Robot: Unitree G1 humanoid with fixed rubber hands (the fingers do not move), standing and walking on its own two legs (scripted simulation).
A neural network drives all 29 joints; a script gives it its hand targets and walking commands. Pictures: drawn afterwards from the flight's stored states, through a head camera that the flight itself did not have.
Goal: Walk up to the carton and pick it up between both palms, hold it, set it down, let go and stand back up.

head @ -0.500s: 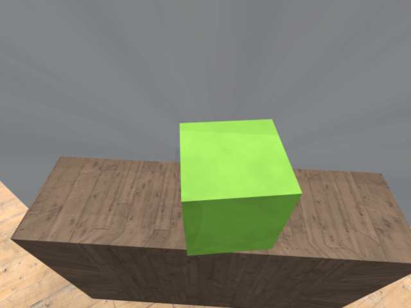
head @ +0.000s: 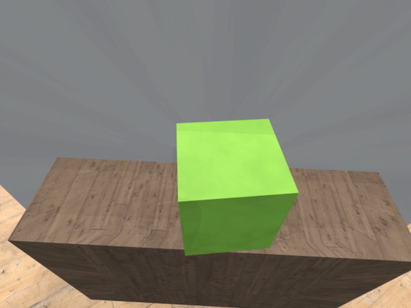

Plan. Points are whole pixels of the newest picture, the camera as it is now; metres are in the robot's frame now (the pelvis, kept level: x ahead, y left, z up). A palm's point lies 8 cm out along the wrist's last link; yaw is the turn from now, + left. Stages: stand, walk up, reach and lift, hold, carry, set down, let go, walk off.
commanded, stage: stand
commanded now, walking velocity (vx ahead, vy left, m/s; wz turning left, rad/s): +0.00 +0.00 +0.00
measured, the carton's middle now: (225, 189) +0.39 -0.04 -0.02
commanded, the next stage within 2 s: none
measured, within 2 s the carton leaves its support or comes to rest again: neither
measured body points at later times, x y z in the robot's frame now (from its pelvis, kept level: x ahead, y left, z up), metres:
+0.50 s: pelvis -0.01 +0.00 +0.00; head +0.00 +0.00 +0.45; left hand -0.04 +0.21 -0.16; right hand -0.03 -0.20 -0.16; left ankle -0.02 +0.11 -0.74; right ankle +0.00 -0.16 -0.74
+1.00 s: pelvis -0.01 +0.00 +0.00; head +0.00 +0.00 +0.45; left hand -0.03 +0.21 -0.16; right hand -0.04 -0.21 -0.16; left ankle -0.02 +0.11 -0.74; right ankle +0.00 -0.16 -0.74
